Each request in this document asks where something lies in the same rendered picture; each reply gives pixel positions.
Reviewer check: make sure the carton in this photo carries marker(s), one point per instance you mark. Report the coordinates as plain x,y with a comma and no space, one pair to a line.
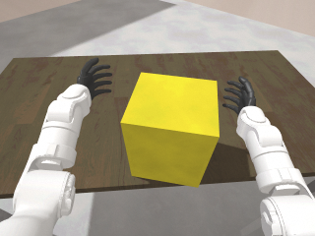
171,127

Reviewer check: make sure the table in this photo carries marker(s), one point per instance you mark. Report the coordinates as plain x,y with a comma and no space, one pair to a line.
28,85

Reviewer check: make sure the right robot upper arm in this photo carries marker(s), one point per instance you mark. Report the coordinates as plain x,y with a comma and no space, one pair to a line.
292,215

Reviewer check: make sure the right robot hand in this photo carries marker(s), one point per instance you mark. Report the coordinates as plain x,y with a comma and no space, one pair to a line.
246,95

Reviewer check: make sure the left robot hand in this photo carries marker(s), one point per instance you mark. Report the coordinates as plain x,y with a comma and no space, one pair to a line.
88,77

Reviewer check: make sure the right robot forearm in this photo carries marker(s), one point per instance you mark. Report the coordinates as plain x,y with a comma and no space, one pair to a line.
276,174

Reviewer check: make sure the left robot upper arm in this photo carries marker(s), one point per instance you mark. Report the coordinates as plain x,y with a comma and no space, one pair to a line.
44,197

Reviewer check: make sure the left robot forearm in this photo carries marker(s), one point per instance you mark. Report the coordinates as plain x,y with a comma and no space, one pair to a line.
55,148

